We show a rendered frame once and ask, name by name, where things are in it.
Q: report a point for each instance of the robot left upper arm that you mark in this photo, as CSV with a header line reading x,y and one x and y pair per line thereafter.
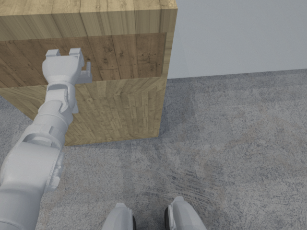
x,y
33,170

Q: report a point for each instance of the handle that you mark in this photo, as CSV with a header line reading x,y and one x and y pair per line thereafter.
x,y
85,76

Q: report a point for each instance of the left robot forearm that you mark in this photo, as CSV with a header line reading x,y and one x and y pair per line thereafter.
x,y
52,121

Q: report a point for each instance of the left robot thigh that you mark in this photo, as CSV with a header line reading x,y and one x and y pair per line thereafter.
x,y
120,218

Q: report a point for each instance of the right robot thigh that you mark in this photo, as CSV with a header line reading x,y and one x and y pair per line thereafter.
x,y
183,217

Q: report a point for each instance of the drawer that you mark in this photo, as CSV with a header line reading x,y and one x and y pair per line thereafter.
x,y
112,57

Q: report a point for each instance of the robot thigh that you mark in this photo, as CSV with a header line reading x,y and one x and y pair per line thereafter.
x,y
120,218
183,217

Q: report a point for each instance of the cabinet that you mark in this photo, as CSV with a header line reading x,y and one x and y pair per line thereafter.
x,y
109,110

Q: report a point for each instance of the left robot hand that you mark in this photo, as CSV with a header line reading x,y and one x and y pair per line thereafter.
x,y
63,68

